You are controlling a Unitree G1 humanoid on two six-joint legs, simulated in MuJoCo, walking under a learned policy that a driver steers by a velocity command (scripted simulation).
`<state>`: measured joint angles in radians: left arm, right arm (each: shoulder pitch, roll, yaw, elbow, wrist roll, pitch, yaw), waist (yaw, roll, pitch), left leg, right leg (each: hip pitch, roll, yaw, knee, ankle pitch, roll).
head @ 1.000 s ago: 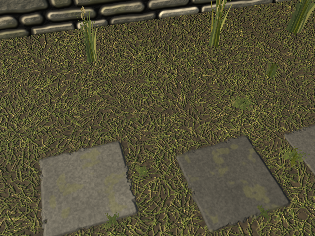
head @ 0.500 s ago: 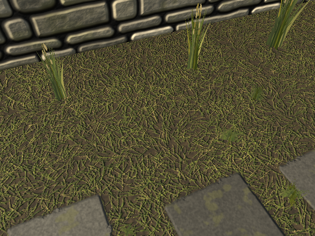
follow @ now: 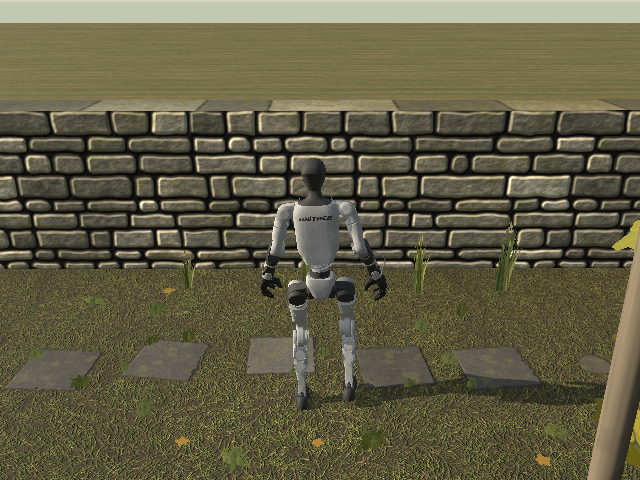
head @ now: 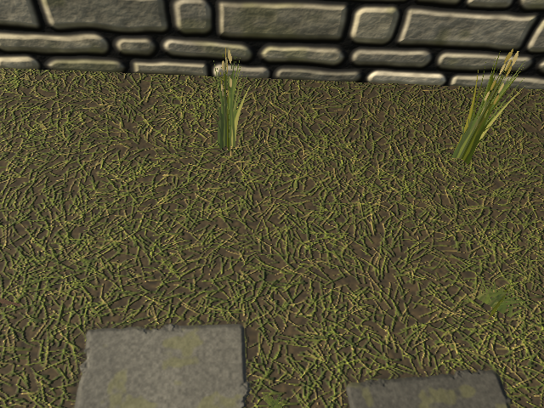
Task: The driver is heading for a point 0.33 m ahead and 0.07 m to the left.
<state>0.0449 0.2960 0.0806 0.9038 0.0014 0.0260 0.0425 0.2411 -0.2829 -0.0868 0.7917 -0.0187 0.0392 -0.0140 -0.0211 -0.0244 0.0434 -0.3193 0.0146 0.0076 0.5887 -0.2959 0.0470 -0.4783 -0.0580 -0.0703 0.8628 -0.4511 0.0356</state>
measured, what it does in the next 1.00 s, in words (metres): walks ahead, turning left: right foot, then left foot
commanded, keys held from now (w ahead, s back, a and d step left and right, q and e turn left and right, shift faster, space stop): q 0.34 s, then w+q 0.36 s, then w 0.06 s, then no key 0.24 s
